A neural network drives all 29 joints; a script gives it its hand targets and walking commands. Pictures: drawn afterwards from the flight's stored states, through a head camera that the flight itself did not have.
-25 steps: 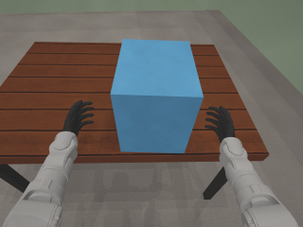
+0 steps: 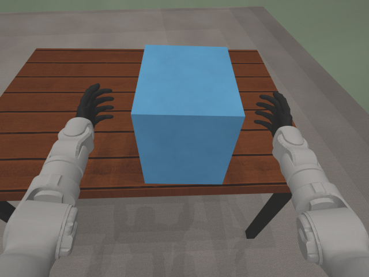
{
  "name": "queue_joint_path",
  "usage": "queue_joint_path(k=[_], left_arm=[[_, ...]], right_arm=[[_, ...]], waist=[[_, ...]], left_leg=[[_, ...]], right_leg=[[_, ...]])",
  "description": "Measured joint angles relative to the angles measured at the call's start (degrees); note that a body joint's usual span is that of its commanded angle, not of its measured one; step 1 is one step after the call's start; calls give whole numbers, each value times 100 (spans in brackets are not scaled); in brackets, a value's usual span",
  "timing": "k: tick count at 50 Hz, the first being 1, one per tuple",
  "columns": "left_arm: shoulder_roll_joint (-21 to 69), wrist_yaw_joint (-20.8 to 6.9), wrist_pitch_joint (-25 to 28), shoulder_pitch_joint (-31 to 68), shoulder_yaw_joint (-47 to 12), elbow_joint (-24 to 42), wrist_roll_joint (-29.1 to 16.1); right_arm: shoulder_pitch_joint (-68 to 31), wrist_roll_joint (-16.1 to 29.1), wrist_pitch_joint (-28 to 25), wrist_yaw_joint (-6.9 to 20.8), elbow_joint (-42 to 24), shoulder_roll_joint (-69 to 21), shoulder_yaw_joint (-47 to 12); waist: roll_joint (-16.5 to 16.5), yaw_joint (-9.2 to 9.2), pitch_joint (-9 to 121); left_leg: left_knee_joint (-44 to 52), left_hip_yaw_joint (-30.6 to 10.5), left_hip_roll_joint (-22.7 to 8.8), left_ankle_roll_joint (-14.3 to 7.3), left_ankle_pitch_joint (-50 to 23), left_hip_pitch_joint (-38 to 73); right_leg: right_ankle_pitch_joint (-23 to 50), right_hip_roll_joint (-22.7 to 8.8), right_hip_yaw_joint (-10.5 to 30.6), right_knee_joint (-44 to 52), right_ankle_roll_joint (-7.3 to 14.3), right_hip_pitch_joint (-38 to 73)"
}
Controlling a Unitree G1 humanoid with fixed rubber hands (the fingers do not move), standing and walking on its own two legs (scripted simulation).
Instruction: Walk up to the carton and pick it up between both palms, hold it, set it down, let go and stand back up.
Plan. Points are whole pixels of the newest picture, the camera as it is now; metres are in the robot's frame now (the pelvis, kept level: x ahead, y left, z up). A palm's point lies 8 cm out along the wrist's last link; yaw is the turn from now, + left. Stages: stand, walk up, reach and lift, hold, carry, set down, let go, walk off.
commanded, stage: reach and lift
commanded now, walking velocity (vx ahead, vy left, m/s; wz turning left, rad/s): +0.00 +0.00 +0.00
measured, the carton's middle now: (185, 116) +0.53 -0.02 +0.02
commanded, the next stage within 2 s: none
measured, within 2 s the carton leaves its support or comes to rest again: neither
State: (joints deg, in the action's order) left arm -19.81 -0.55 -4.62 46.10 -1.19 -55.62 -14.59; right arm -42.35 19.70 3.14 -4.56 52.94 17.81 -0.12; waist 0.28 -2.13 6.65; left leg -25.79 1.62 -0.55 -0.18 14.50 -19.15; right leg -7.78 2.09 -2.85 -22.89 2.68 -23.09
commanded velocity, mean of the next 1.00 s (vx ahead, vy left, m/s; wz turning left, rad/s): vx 0.00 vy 0.00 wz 0.00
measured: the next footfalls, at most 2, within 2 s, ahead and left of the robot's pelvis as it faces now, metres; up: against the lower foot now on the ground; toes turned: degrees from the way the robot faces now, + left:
none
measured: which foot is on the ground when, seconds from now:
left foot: down 0.00-1.00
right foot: down 0.00-1.00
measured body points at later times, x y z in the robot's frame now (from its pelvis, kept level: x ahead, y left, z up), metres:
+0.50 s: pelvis +0.00 -0.01 +0.00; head +0.04 +0.01 +0.45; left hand +0.48 +0.20 +0.18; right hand +0.46 -0.24 +0.17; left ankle -0.02 +0.11 -0.74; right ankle +0.03 -0.09 -0.74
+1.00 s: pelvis +0.01 -0.01 +0.00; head +0.06 +0.01 +0.44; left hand +0.52 +0.20 +0.21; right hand +0.49 -0.23 +0.21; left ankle -0.02 +0.11 -0.74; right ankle +0.03 -0.09 -0.74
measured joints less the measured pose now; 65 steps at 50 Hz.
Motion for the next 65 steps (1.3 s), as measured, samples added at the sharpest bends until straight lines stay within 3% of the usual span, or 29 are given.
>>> queue_joint_path(k=[17, 24, 45, 57, 65], left_arm=[[-314, 27, -380, 1225, -219, -657, -231], [-445, 43, -369, 1875, -507, -1359, -468], [-678, 57, -347, 3160, -661, -2390, -649], [-717, -5, -37, 3419, -916, -2904, -699], [-522, -38, 476, 2984, -747, -3007, -505]], right_arm=[[-1231, 88, 413, 61, 635, 233, 101], [-1733, -42, 575, 96, 1071, 251, 224], [-2789, -143, 842, 25, 1552, 265, 260], [-3036, -173, 663, 51, 1933, 244, 260], [-2668, -134, 214, 76, 1986, 122, 139]], waist=[[20, -104, 280], [45, -208, 399], [101, -389, 592], [134, -548, 708], [132, -508, 654]], left_leg=[[37, -105, 7, 30, -107, -459], [63, -165, 35, 44, -165, -666], [359, -220, 75, 78, -335, -925], [401, -304, 69, 107, -346, -1085], [348, -273, 86, 87, -303, -1137]], right_leg=[[122, 7, -54, 118, 22, -393], [134, -19, -97, 101, 41, -600], [197, -43, -98, 226, 59, -921], [197, -34, -156, 299, 77, -1040], [137, -48, -113, 196, 52, -1124]])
